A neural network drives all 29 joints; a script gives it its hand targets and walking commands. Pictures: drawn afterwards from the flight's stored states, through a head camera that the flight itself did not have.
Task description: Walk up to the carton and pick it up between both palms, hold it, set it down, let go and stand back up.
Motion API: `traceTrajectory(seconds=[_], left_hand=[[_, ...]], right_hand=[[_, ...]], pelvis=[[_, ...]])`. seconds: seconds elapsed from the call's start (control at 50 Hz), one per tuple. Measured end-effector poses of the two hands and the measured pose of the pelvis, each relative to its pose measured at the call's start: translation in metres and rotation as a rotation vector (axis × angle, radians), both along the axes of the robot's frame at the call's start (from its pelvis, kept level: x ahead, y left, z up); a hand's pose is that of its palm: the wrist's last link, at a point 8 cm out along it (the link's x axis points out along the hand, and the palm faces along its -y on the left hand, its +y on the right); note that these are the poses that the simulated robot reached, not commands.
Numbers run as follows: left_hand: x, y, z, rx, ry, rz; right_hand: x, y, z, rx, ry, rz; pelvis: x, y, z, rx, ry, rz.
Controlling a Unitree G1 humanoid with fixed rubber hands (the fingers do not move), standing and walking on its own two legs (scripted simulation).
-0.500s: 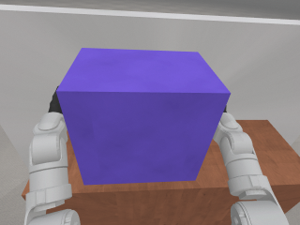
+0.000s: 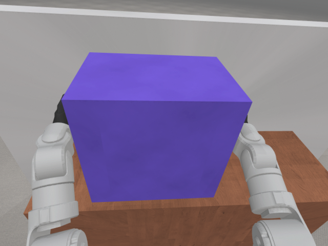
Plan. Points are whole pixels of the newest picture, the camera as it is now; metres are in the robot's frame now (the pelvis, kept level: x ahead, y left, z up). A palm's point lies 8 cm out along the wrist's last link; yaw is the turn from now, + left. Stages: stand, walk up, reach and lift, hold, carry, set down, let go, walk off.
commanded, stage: hold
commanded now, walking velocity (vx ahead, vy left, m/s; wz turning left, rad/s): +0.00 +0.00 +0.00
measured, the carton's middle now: (154, 128) +0.37 +0.01 +0.16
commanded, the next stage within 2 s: set down in 0.40 s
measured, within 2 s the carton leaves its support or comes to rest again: neither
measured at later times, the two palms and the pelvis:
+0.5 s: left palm (64, 123) +0.35 +0.21 +0.19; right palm (237, 123) +0.35 -0.19 +0.19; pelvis +0.00 +0.00 +0.00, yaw +0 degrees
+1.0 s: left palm (69, 128) +0.38 +0.21 +0.16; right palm (226, 132) +0.38 -0.18 +0.14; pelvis +0.02 +0.00 +0.00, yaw +2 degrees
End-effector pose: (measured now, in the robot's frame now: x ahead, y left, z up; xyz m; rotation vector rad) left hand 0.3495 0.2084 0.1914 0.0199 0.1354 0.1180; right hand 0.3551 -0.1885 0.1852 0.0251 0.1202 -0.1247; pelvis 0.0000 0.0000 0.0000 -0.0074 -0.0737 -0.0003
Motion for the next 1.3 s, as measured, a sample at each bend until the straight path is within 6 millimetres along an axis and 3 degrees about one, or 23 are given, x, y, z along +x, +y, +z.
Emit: traceTrajectory(seconds=[0.46,0.7,0.94,1.14,1.3], left_hand=[[0.000,0.000,0.000,0.000,-0.002,0.000],[0.006,0.006,0.015,0.015,-0.110,-0.013],[0.021,0.010,-0.026,0.058,-0.068,-0.019],[0.037,-0.002,-0.043,0.048,-0.062,-0.031],[0.041,0.000,-0.049,0.046,-0.039,-0.027]], right_hand=[[0.000,0.000,0.000,0.000,-0.002,0.000],[0.004,0.006,0.010,-0.025,-0.128,-0.003],[0.017,0.011,-0.042,-0.073,-0.101,-0.004],[0.027,-0.002,-0.045,-0.091,-0.101,-0.018],[0.033,0.000,-0.049,-0.095,-0.080,-0.015]], pelvis=[[0.000,0.000,0.000,0.000,0.000,0.000],[0.002,0.000,0.000,0.005,-0.032,0.007],[0.013,0.001,-0.001,0.004,-0.018,0.028],[0.024,-0.003,-0.001,0.001,0.008,0.020],[0.027,-0.005,-0.001,0.003,0.009,0.017]])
